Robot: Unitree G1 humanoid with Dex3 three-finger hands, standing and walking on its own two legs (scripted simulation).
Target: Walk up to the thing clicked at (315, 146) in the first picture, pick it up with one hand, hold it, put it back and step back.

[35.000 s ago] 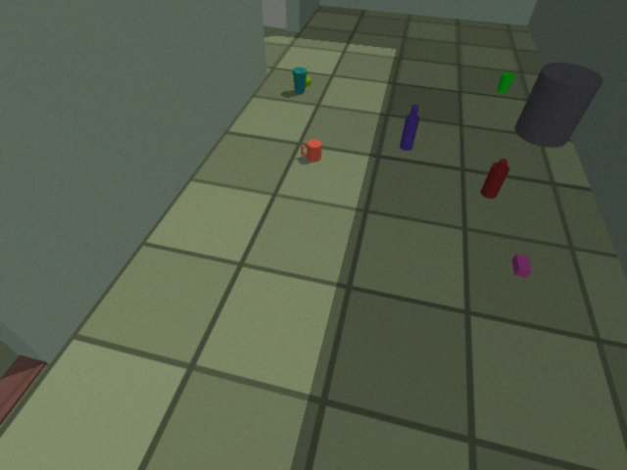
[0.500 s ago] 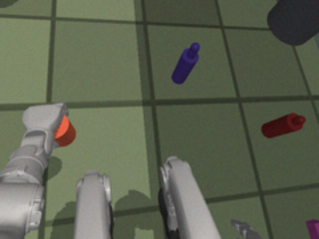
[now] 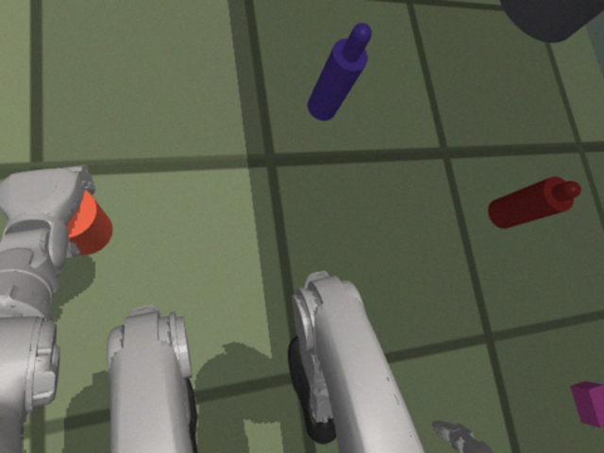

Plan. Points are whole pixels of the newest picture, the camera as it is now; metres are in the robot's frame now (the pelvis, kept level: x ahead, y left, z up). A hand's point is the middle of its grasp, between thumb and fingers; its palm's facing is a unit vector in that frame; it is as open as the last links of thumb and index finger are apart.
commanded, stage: crouch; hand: left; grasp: from above
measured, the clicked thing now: (63, 224) +0.46 +0.25 -0.23
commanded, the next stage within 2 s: lower in 0.26 s
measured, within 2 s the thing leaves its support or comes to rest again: rests again in 1.12 s
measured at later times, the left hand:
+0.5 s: hand (71, 222) +0.46 +0.24 -0.23, palm faces -0.49 -0.04 -0.87, open 10.5 cm
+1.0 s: hand (90, 227) +0.47 +0.23 -0.29, palm faces -0.48 -0.06 -0.87, open 10.5 cm
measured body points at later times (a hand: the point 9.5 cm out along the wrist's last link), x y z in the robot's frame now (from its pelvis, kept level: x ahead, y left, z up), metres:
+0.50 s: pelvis +0.00 +0.00 -0.04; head +0.25 +0.05 +0.33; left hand +0.49 +0.24 -0.18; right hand +0.02 -0.27 -0.14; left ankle +0.07 +0.13 -0.36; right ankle +0.09 -0.13 -0.36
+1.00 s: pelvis +0.00 +0.00 -0.07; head +0.27 +0.06 +0.28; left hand +0.49 +0.23 -0.24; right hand +0.01 -0.27 -0.16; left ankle +0.07 +0.13 -0.36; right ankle +0.09 -0.13 -0.36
